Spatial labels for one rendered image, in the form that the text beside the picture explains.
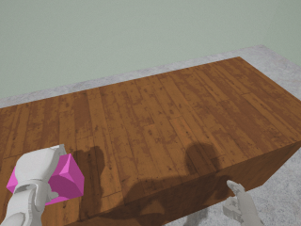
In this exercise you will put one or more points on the right robot forearm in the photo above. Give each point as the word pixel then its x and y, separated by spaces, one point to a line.
pixel 251 220

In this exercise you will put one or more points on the sponge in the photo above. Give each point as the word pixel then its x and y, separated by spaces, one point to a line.
pixel 67 180

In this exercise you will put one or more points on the table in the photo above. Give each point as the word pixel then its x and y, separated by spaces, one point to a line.
pixel 157 148

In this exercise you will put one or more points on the robot left hand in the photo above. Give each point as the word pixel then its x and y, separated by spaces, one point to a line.
pixel 40 165

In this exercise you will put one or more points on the left robot forearm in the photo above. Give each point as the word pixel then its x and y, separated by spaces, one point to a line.
pixel 27 204

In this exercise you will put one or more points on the robot right hand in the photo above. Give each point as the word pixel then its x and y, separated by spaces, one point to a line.
pixel 235 208

